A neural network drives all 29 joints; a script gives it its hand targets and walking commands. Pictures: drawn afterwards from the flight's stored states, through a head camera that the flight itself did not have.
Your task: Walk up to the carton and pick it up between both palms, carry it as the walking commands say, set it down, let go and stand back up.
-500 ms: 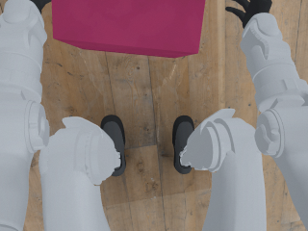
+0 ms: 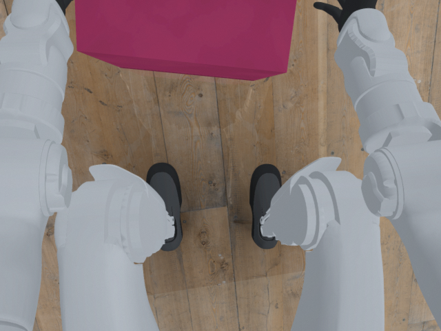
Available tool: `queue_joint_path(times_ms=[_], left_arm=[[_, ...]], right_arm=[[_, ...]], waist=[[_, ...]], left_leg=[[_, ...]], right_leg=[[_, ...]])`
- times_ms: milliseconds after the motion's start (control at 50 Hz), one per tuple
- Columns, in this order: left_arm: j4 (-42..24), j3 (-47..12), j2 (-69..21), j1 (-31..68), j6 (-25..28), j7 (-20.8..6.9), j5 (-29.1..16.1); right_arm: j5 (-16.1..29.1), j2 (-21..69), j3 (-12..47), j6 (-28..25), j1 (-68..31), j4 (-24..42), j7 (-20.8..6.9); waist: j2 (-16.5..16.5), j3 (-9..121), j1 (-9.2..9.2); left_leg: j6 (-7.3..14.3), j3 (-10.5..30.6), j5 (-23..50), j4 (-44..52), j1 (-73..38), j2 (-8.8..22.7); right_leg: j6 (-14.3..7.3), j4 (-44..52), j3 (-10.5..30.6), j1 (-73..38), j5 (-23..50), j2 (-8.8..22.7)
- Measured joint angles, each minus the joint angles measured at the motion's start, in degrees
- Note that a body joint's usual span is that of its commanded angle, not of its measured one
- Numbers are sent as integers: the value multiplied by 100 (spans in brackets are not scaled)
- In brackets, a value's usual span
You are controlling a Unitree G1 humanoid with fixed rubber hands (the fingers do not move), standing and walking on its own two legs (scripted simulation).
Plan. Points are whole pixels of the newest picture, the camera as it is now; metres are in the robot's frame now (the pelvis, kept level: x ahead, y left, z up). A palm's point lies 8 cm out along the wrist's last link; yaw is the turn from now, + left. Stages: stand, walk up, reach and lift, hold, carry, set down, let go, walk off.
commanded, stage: reach and lift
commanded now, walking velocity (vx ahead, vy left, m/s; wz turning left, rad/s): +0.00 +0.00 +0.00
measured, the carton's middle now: out of the picture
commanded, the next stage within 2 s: none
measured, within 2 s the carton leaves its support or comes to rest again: leaves its support in 1.24 s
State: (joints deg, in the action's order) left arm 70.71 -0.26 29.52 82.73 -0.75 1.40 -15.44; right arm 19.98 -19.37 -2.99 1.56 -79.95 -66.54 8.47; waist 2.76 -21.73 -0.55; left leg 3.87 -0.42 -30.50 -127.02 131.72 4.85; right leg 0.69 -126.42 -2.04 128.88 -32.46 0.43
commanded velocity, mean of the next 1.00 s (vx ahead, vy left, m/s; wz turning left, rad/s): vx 0.00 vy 0.00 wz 0.00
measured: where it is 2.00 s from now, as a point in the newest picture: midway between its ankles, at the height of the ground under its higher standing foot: (218, 219)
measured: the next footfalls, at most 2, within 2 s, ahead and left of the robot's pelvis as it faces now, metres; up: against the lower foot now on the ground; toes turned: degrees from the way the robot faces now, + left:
none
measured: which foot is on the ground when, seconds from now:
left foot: down 0.00-1.00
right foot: down 0.00-1.00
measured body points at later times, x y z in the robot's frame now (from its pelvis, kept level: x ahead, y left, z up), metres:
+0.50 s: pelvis +0.00 +0.00 +0.01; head +0.37 +0.06 +0.25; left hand +0.54 +0.24 -0.19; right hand +0.55 -0.12 -0.18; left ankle +0.12 +0.11 -0.33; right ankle +0.12 -0.12 -0.33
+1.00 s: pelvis -0.01 +0.00 -0.01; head +0.36 +0.05 +0.24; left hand +0.54 +0.24 -0.19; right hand +0.55 -0.13 -0.18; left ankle +0.12 +0.11 -0.33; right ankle +0.12 -0.12 -0.33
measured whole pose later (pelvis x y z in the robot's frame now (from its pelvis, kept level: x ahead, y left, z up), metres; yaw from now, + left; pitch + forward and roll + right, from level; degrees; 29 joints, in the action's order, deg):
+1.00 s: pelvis -0.01 +0.00 -0.01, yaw +1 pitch +36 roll -3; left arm 74.3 -7.2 28.1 90.1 -5.8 2.4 -15.6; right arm 14.0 -15.3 -10.5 2.8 -85.0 -68.6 9.0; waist 2.9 -21.2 -0.3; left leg 4.0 -0.7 -27.1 -125.9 134.8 3.1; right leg 1.2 -126.1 -1.1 131.4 -30.5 0.5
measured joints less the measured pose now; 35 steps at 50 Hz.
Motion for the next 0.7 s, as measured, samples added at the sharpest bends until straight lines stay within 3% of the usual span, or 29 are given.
queue_joint_path(times_ms=[340, 700], left_arm=[[-13, -607, -93, 182, -33, 101, -228], [315, -1131, -145, 603, -45, 177, -433]], right_arm=[[-293, 447, -289, -202, -344, -315, 164], [-177, 367, -381, -338, -425, -406, 219]], waist=[[-1, 58, -2], [-32, -7, -3]], left_leg=[[-2, -17, 103, 120, 90, -165], [17, -17, 274, 252, 155, -282]], right_leg=[[13, 73, 14, -5, -39, 141], [58, 175, 39, 2, 45, 178]])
